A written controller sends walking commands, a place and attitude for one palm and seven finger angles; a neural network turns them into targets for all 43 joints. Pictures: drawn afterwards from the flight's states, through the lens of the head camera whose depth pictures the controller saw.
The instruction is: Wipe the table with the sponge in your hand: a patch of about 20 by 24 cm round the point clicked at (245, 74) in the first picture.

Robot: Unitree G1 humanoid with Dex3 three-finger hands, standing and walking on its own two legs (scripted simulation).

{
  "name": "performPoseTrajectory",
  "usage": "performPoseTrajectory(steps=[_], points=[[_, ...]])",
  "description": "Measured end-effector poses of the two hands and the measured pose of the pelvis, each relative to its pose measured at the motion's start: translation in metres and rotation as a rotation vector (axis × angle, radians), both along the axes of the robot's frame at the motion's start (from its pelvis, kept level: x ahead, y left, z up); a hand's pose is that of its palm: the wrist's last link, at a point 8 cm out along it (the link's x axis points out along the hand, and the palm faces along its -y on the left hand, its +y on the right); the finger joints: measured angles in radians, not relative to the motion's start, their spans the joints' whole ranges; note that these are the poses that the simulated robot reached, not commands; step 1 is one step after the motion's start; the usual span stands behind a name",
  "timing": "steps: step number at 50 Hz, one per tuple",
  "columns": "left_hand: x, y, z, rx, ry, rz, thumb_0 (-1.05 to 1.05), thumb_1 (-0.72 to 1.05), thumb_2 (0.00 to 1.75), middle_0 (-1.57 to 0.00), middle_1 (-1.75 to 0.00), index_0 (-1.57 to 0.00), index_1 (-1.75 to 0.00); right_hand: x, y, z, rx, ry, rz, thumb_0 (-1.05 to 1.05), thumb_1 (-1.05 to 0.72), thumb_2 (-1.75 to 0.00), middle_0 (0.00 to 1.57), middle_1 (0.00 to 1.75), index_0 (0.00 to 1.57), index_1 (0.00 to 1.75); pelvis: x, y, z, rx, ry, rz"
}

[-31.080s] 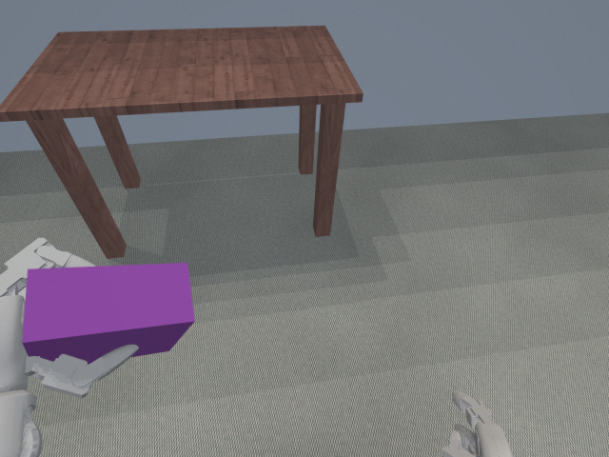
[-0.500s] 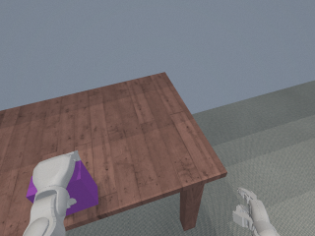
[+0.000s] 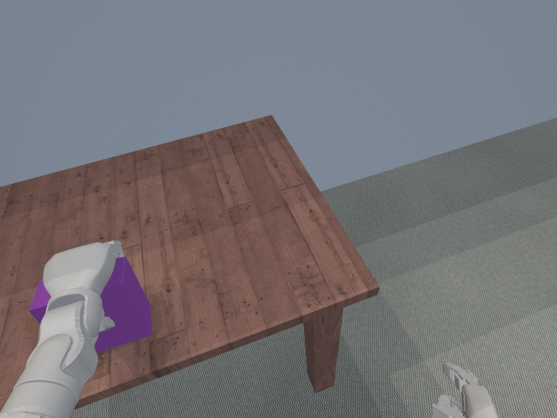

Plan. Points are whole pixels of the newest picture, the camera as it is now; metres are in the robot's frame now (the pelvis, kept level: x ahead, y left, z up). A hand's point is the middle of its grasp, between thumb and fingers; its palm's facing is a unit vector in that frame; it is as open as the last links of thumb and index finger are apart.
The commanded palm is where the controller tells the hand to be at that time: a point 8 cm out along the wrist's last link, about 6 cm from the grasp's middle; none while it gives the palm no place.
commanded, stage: wipe forward along the first lane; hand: left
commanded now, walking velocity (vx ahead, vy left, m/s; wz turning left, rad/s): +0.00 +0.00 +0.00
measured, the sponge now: (104, 317) +0.25 +0.33 -0.02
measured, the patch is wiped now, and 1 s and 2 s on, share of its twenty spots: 0.20 0.40 0.50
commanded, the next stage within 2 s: slide across to the middle lane in 0.88 s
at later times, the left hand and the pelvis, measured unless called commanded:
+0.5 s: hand (98, 259) +0.32 +0.35 +0.04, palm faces -0.16 +0.00 -0.99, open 10.1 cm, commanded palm +0.31 +0.36 +0.07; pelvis -0.01 -0.01 -0.01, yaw +0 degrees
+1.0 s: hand (92, 240) +0.36 +0.38 +0.04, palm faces -0.14 -0.01 -0.99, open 10.1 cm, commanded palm +0.35 +0.38 +0.07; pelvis +0.00 +0.02 -0.01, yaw -1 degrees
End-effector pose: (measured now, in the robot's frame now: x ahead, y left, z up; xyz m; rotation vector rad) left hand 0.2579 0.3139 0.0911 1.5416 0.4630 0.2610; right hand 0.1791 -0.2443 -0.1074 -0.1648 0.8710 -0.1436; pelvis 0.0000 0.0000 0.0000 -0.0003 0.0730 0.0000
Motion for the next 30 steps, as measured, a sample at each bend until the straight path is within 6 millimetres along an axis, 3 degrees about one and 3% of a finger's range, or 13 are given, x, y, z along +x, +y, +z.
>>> performPoseTrajectory(steps=[8,30], points=[[0.008,0.004,0.001,0.005,-0.002,-0.003,0.01,-0.57,1.12,-0.78,-1.31,-0.78,-1.30,-0.020,-0.013,-0.008,-0.009,0.040,-0.026,0.01,-0.91,-0.90,0.20,0.30,0.20,0.30,-0.005,-0.007,-0.003,0.002,0.015,0.000],[0.063,0.031,0.003,0.019,0.033,0.006,0.03,-0.57,1.12,-0.77,-1.32,-0.78,-1.32,-0.066,-0.035,-0.023,-0.032,0.177,-0.098,0.01,-0.91,-0.90,0.20,0.30,0.20,0.30,-0.004,-0.011,-0.009,-0.008,0.090,-0.008]])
